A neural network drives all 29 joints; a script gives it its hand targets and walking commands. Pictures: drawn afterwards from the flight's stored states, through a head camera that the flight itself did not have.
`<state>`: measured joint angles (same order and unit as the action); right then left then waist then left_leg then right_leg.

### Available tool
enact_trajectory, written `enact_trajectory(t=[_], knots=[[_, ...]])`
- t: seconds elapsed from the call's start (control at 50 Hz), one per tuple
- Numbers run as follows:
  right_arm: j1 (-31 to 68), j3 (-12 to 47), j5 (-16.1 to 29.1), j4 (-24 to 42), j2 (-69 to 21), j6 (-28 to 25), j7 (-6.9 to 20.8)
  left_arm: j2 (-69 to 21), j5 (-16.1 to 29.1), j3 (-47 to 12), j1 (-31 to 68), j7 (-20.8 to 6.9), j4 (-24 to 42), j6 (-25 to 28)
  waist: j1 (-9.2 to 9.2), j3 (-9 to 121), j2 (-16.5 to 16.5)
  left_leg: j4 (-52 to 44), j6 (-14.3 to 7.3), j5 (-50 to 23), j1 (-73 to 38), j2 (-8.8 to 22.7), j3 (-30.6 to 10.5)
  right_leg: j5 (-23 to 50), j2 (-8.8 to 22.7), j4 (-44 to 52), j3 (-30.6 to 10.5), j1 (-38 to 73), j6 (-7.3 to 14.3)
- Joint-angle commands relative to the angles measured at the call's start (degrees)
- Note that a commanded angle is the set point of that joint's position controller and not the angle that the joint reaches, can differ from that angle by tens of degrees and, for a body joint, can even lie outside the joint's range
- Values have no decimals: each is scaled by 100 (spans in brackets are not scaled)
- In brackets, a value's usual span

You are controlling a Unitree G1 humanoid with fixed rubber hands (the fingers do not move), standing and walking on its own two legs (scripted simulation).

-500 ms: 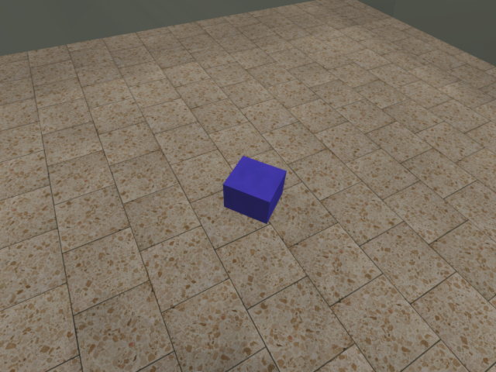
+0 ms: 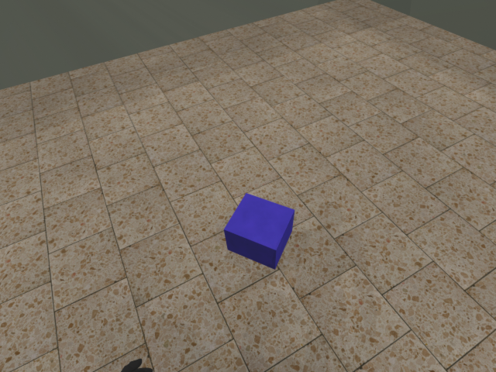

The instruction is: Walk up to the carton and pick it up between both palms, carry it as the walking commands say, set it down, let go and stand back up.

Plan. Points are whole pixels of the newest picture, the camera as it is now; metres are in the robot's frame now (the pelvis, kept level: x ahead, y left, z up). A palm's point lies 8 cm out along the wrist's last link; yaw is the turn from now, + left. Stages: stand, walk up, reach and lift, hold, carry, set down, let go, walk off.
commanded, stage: walk up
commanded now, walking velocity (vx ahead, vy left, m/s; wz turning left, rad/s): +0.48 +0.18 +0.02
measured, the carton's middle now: (260, 230) +0.79 -0.01 -0.67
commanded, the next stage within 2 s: none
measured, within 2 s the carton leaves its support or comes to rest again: neither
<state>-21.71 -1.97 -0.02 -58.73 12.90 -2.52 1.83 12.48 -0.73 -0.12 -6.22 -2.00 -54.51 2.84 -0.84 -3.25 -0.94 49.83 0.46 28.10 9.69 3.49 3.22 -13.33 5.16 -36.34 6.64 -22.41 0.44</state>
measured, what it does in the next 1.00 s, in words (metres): walks ahead: left foot, then right foot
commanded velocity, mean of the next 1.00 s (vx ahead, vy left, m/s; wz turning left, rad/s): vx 0.23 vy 0.06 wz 0.02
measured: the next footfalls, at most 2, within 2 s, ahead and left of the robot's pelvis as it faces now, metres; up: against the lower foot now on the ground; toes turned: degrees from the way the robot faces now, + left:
left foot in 0.36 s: +0.32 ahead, +0.17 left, +0.00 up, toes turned +6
right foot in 0.82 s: +0.34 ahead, -0.07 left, +0.00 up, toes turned -9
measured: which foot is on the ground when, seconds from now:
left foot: up 0.00-0.34, down 0.36-1.00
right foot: down 0.00-0.38, up 0.40-0.80, down 0.82-1.00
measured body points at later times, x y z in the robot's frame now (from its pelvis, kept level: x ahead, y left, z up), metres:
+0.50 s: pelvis +0.21 +0.07 +0.01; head +0.24 +0.10 +0.45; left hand +0.25 +0.32 -0.16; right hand +0.25 -0.17 -0.13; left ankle +0.28 +0.16 -0.72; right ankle +0.10 -0.06 -0.65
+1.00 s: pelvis +0.28 +0.04 +0.01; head +0.30 +0.02 +0.46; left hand +0.37 +0.27 -0.13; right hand +0.31 -0.19 -0.15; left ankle +0.28 +0.17 -0.72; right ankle +0.30 -0.07 -0.72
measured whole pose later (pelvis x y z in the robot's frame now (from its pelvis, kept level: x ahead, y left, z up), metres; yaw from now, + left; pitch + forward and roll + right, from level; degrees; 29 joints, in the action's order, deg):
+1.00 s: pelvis +0.28 +0.04 +0.01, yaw -1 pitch -1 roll +1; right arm -14.4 -1.9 0.0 -57.3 11.3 0.9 0.5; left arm 8.7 -0.7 -0.2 -9.0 0.8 -56.4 -0.8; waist -1.0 -3.3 -2.2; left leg 28.2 0.7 15.5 11.4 2.1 5.7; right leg -14.0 3.8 -30.3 6.5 -15.2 0.4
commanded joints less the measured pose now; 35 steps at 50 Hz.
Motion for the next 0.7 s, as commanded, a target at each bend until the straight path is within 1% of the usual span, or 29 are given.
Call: enact_trajectory(t=[0.0, 0.02, 0.06, 0.1, 0.12, 0.14, 0.16, 0.18, 0.22, 0.26, 0.3, 0.32, 0.34, 0.36, 0.38, 0.4, 0.42, 0.44, 0.46, 0.48, 0.5, 0.52, 0.54, 0.56, 0.58, 0.62, 0.64, 0.66, 0.68], knots=[[235, -208, -88, 568, 480, -35, -38, 1297, -86, 548, -1492, 260, -267, 112, 444, 362, 560, 1892, 8, -600, 2934, 332, -567, 621, 2153, 2133, -2544, 2257, 659], [233, -137, -141, 494, 329, 13, -20, 1029, -80, 530, -1303, 258, -183, 142, 353, 353, 549, 1746, 44, -851, 2753, 405, -567, 622, 1893, 2156, -2035, 2070, 544], [408, -116, -147, 535, 352, 89, 53, 910, -95, 520, -1359, 220, -111, 161, 320, 309, 983, 1360, 139, -1176, 2474, 423, -440, 827, 1689, 2251, -1572, 1809, 403], [784, -67, -144, 577, 327, 148, 106, 939, -105, 532, -1558, 227, -129, 200, 393, 312, 1090, 867, 251, -1342, 2481, 380, -265, 1457, 1640, 2251, -1315, 1900, 526], [854, -35, -125, 571, 344, 164, 138, 1001, -105, 551, -1547, 212, -82, 197, 395, 287, 1256, 581, 302, -1382, 2412, 357, -167, 1786, 1582, 2212, -1061, 1853, 533], [1058, -20, -116, 646, 317, 177, 151, 958, -109, 561, -1554, 217, -44, 188, 393, 224, 1200, 266, 337, -1437, 2404, 351, -121, 1907, 1570, 2249, -940, 1773, 574], [1203, 4, -107, 666, 285, 201, 174, 981, -112, 569, -1597, 214, -42, 169, 421, 129, 1275, -74, 388, -1474, 2299, 336, -50, 2050, 1496, 2239, -772, 1673, 565], [1331, 31, -103, 691, 257, 198, 180, 980, -121, 562, -1560, 213, -37, 147, 402, -63, 1234, -456, 411, -1528, 2157, 312, 0, 2039, 1420, 2250, -609, 1516, 523], [1382, 83, -95, 665, 215, 188, 215, 1023, -97, 595, -1363, 206, 56, 93, 368, -112, 1479, -1128, 381, -1732, 1785, 275, 177, 1959, 1269, 2189, -293, 1403, 403], [1286, 84, -90, 604, 247, 136, 222, 1126, -95, 647, -1280, 209, 126, 41, 305, -51, 1506, -1680, 337, -1934, 1438, 197, 364, 1644, 1317, 1987, -321, 1427, 338], [925, 16, -94, 455, 408, 67, 144, 1172, -74, 658, -1243, 220, 215, 0, 108, 390, 1043, -2305, 172, -2115, 700, 47, 410, 1504, 1211, 1292, -248, 1453, 204], [454, -47, -119, 314, 586, 9, 87, 1053, -52, 640, -1271, 223, 256, -21, -44, 765, 605, -2567, 18, -2017, 116, -28, 307, 1621, 984, 397, -137, 1434, 94], [-107, -190, -149, 141, 982, -59, 18, 848, 23, 605, -1422, 193, 324, -32, -301, 1183, -446, -2797, -172, -2871, -519, 556, -242, 807, 472, -848, 183, 1034, -76], [-626, -350, -138, 58, 1595, -161, -76, 445, 11, 465, -1574, 152, 435, -49, -408, 1572, -1717, -3142, -554, -3846, -1563, 1964, -2180, -2074, -286, -2132, 134, -246, -239], [-781, -375, -107, 114, 1819, -157, -138, 458, -26, 460, -1583, 196, 212, -171, -393, 1429, -1091, -3349, -687, -3891, -1672, 2350, -3086, -2302, -287, -2693, -583, -733, -129], [-447, -338, -35, 163, 1572, -132, -177, 533, -30, 477, -1553, 214, 219, -234, -331, 1249, -654, -3402, -948, -3282, -1411, 2200, -2905, -1934, -53, -2929, -676, -711, -31], [-51, -258, -33, 192, 1289, -142, -175, 552, -31, 427, -1399, 195, 210, -186, -175, 904, -736, -3339, -903, -3256, -1164, 1867, -2518, -1608, 54, -3016, -680, -972, -21], [123, -211, -67, 230, 1058, -171, -182, 500, -46, 392, -1215, 170, 241, -175, -108, 852, -804, -3369, -791, -3272, -844, 1627, -2213, -1421, 134, -2841, -708, -825, 5], [242, -168, -111, 249, 874, -183, -188, 427, -50, 368, -1119, 140, 240, -203, -57, 752, -987, -3490, -709, -3100, -508, 1481, -1915, -1242, 216, -2668, -663, -589, 6], [277, -169, -128, 291, 799, -171, -202, 348, -48, 341, -1062, 139, 211, -244, -29, 692, -1181, -3607, -712, -2844, -195, 1437, -1758, -1201, 174, -2425, -544, -393, -12], [238, -150, -146, 287, 776, -167, -205, 334, -61, 346, -969, 130, 203, -284, -19, 579, -1090, -3670, -709, -2547, 41, 1355, -1702, -1176, 126, -2228, -482, -227, -29], [186, -152, -169, 311, 771, -147, -210, 367, -57, 352, -898, 117, 187, -308, -26, 476, -1109, -3823, -729, -2042, 317, 1322, -1557, -1117, 73, -1991, -325, -37, -51], [115, -157, -189, 268, 775, -123, -217, 365, -72, 344, -673, 109, 202, -345, -79, 320, -964, -3964, -763, -1456, 470, 1306, -1510, -1173, 28, -1737, -255, 4, -81], [55, -164, -196, 266, 774, -98, -226, 372, -77, 335, -617, 94, 190, -377, -99, 221, -1019, -4084, -778, -983, 589, 1318, -1489, -1091, -2, -1555, -190, 9, -129], [45, -180, -204, 263, 811, -68, -231, 402, -87, 322, -479, 93, 168, -408, -127, 99, -918, -4190, -803, -635, 645, 1328, -1528, -1095, -37, -1447, -161, -1, -168], [-60, -204, -192, 295, 911, -38, -236, 376, -91, 270, -281, 85, 181, -414, -200, 89, -977, -4126, -858, -700, 461, 1318, -1398, -1023, -62, -968, -106, -19, -221], [-109, -209, -194, 268, 860, -37, -234, 338, -84, 262, -186, 89, 164, -413, -227, 97, -851, -4072, -852, -942, 359, 1309, -1371, -955, -84, -860, -116, -43, -246], [-71, -200, -213, 307, 846, -44, -229, 292, -72, 247, -116, 110, 159, -405, -235, 122, -1032, -3977, -872, -1378, 279, 1309, -1307, -821, -77, -777, -84, -58, -266], [-114, -204, -228, 303, 815, -44, -235, 274, -64, 249, -160, 134, 104, -403, -229, 338, -930, -3879, -898, -1733, 166, 1319, -1404, -739, -114, -703, -97, 108, -265]])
